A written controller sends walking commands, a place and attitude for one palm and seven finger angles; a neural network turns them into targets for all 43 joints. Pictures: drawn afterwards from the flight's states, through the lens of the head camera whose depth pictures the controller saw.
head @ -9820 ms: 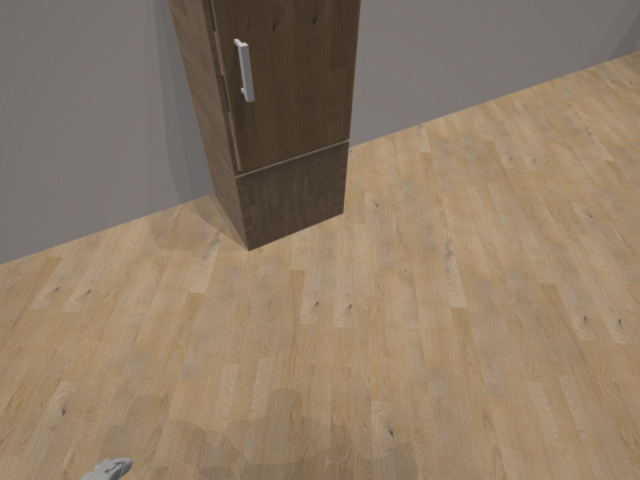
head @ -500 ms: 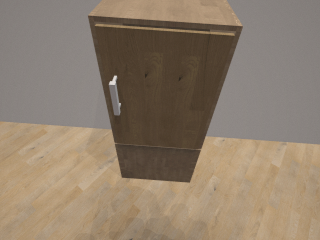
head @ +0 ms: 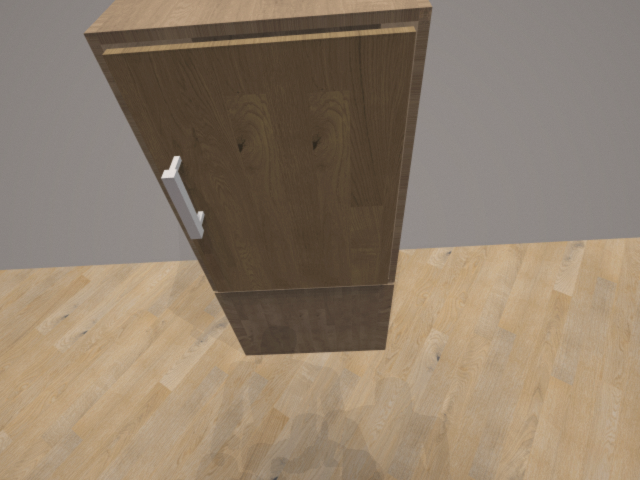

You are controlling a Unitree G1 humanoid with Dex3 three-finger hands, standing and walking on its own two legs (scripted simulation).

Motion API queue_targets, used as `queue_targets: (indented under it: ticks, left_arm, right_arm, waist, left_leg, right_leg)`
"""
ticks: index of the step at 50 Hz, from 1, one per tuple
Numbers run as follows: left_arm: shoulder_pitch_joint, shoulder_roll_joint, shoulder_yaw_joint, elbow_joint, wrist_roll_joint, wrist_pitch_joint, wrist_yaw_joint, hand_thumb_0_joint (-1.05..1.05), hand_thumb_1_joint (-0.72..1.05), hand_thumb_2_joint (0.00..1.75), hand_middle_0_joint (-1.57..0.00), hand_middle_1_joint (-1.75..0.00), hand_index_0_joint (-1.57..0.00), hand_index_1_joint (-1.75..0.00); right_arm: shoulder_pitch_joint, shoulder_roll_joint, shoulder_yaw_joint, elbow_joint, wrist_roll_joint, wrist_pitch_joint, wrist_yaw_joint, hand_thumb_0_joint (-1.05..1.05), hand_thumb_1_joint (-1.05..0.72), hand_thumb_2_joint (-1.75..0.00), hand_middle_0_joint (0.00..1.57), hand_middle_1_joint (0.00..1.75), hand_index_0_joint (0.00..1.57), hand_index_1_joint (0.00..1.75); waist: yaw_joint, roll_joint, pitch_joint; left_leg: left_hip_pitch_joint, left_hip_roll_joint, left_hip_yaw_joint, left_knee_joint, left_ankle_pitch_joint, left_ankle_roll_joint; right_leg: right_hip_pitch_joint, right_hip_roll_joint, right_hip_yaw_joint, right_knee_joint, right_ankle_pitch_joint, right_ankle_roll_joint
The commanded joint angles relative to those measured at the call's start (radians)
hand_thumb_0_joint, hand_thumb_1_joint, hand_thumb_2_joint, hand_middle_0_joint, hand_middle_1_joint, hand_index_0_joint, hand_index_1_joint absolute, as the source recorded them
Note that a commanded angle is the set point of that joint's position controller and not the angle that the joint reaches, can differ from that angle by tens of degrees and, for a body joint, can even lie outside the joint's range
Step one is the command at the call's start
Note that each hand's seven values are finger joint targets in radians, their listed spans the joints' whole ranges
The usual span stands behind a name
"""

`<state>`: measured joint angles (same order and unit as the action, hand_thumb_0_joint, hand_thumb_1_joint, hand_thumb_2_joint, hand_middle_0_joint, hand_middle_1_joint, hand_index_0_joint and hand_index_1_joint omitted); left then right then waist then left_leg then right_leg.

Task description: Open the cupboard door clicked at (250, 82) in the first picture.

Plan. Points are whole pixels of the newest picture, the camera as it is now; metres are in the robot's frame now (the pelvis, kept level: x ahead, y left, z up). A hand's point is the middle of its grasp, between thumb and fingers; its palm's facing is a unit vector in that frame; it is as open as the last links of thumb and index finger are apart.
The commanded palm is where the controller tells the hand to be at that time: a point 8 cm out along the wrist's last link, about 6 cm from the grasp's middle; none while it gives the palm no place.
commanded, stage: look again from close up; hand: left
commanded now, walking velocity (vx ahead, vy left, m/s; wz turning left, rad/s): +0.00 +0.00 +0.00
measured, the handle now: (187, 198) +0.57 +0.25 +0.01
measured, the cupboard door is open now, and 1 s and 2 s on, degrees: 0 0 0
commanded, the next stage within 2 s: shuffle to correct the standing spot in 0.32 s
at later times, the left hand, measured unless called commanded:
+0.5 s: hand out of the picture -0.02 +0.14 -0.15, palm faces +0.07 -0.97 -0.23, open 7.4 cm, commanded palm none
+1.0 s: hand out of the picture -0.01 +0.22 -0.17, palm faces +0.13 -0.97 -0.22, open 7.4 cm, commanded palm none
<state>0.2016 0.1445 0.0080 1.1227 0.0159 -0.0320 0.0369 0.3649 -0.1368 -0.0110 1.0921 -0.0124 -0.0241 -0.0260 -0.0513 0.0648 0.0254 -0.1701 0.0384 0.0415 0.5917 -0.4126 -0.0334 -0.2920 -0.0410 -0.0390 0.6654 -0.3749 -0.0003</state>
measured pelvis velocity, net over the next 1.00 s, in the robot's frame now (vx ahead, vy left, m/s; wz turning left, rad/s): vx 0.01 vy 0.04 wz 0.06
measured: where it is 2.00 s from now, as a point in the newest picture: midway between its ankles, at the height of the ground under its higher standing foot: outside the picture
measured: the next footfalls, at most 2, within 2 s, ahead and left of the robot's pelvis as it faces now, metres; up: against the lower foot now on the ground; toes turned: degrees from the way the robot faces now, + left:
left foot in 1.00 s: +0.05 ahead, +0.17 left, +0.00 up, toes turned +7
right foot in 1.28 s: +0.14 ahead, -0.03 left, +0.00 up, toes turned -1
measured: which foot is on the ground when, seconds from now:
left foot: down 0.00-0.84, up 0.86-0.98, down 1.00-1.00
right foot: down 0.00-1.00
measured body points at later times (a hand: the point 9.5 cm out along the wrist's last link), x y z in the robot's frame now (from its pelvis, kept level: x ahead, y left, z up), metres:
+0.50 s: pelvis -0.02 -0.03 +0.01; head -0.01 -0.07 +0.46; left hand -0.03 +0.19 -0.14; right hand -0.03 -0.25 -0.17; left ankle -0.07 +0.14 -0.72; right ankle -0.02 -0.11 -0.72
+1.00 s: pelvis +0.01 +0.04 +0.00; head +0.02 +0.03 +0.45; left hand -0.02 +0.27 -0.16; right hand +0.00 -0.18 -0.16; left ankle +0.01 +0.16 -0.73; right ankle -0.01 -0.11 -0.72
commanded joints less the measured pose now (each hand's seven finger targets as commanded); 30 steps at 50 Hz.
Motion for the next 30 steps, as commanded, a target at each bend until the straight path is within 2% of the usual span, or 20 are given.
queue_targets:
  ticks: [1,4,7,8,10,15,19,21,25,28,30]
  left_arm:
    - [0.086,0.108,0.023,-0.023,-0.007,-0.007,0.01,0.0,0.9,0.9,-0.2,-0.3,-0.2,-0.3]
    - [0.086,0.114,0.028,-0.032,-0.007,-0.004,0.008,0.0,0.9,0.9,-0.2,-0.3,-0.2,-0.3]
    - [0.086,0.128,0.031,-0.041,-0.005,-0.003,0.005,0.0,0.9,0.9,-0.2,-0.3,-0.2,-0.3]
    - [0.081,0.129,0.033,-0.042,-0.005,-0.002,0.005,0.0,0.9,0.9,-0.2,-0.3,-0.2,-0.3]
    - [0.066,0.13,0.035,-0.053,-0.002,0.0,0.003,0.0,0.9,0.9,-0.2,-0.3,-0.2,-0.3]
    - [0.072,0.136,0.038,-0.064,-0.004,0.001,-0.001,0.0,0.9,0.9,-0.2,-0.3,-0.2,-0.3]
    - [0.088,0.14,0.039,-0.056,-0.005,0.001,-0.004,0.0,0.9,0.9,-0.2,-0.3,-0.2,-0.3]
    - [0.087,0.142,0.038,-0.053,-0.006,0.001,-0.005,0.0,0.9,0.9,-0.2,-0.3,-0.2,-0.3]
    - [0.106,0.159,0.05,-0.064,0.001,0.005,-0.006,0.0,0.9,0.9,-0.2,-0.3,-0.2,-0.3]
    - [0.121,0.172,0.065,-0.075,0.005,0.01,-0.007,0.0,0.9,0.9,-0.2,-0.3,-0.2,-0.3]
    - [0.119,0.175,0.073,-0.089,0.008,0.015,-0.006,0.0,0.9,0.9,-0.2,-0.3,-0.2,-0.3]
  right_arm:
    - [0.083,-0.065,-0.006,-0.026,-0.005,-0.002,-0.015,0.0,-0.9,-0.9,0.2,0.3,0.2,0.3]
    - [0.068,-0.058,-0.007,-0.024,-0.008,0.003,-0.016,0.0,-0.9,-0.9,0.2,0.3,0.2,0.3]
    - [0.035,-0.063,-0.006,-0.03,-0.006,0.013,-0.014,0.0,-0.9,-0.9,0.2,0.3,0.2,0.3]
    - [0.031,-0.059,-0.007,-0.03,-0.005,0.017,-0.013,0.0,-0.9,-0.9,0.2,0.3,0.2,0.3]
    - [0.033,-0.061,-0.007,-0.026,-0.006,0.016,-0.009,0.0,-0.9,-0.9,0.2,0.3,0.2,0.3]
    - [0.017,-0.078,-0.004,-0.018,-0.006,0.012,-0.008,0.0,-0.9,-0.9,0.2,0.3,0.2,0.3]
    - [0.01,-0.067,-0.002,-0.012,-0.005,0.015,-0.009,0.0,-0.9,-0.9,0.2,0.3,0.2,0.3]
    - [0.018,-0.075,0.001,-0.004,-0.005,0.015,-0.007,0.0,-0.9,-0.9,0.2,0.3,0.2,0.3]
    - [0.04,-0.072,0.001,0.007,-0.009,0.019,-0.001,0.0,-0.9,-0.9,0.2,0.3,0.2,0.3]
    - [0.052,-0.064,0.0,0.001,-0.013,0.02,0.006,0.0,-0.9,-0.9,0.2,0.3,0.2,0.3]
    - [0.075,-0.059,-0.001,0.003,-0.015,0.021,0.009,0.0,-0.9,-0.9,0.2,0.3,0.2,0.3]
  waist:
    - [0.027,-0.082,0.023]
    - [0.028,-0.068,0.015]
    - [0.029,-0.149,0.03]
    - [0.023,-0.186,0.041]
    - [0.02,-0.162,0.053]
    - [0.03,-0.073,0.037]
    - [0.035,-0.102,0.041]
    - [0.034,-0.086,0.046]
    - [0.051,-0.104,0.073]
    - [0.06,-0.154,0.098]
    - [0.058,-0.157,0.112]
  left_leg:
    - [-0.049,0.044,-0.025,-0.063,0.464,0.034]
    - [-0.014,0.046,-0.022,-0.085,0.398,0.034]
    - [-0.021,0.024,-0.009,-0.081,0.24,0.028]
    - [-0.016,0.02,-0.006,-0.084,0.197,0.027]
    - [0.003,0.022,-0.009,-0.107,0.213,0.029]
    - [0.011,0.037,-0.019,-0.144,0.266,0.03]
    - [0.01,0.035,-0.011,-0.151,0.211,0.026]
    - [0.006,0.035,-0.014,-0.152,0.204,0.027]
    - [-0.044,0.01,0.012,-0.105,0.078,0.03]
    - [-0.075,0.003,0.024,-0.053,0.042,0.035]
    - [-0.077,-0.001,0.024,-0.05,0.037,0.04]
  right_leg:
    - [0.097,-0.081,0.051,-0.067,0.644,-0.05]
    - [0.09,-0.071,0.064,-0.099,0.557,-0.055]
    - [0.078,-0.1,0.106,-0.167,0.518,-0.062]
    - [0.06,-0.107,0.115,-0.197,0.467,-0.067]
    - [0.04,-0.097,0.106,-0.212,0.396,-0.065]
    - [0.07,-0.078,0.093,-0.22,0.345,-0.058]
    - [0.067,-0.089,0.105,-0.269,0.287,-0.065]
    - [0.057,-0.092,0.108,-0.284,0.245,-0.066]
    - [0.049,-0.127,0.168,-0.352,-0.005,-0.092]
    - [0.007,-0.174,0.231,-0.409,-0.168,-0.121]
    - [-0.025,-0.182,0.231,-0.408,-0.235,-0.125]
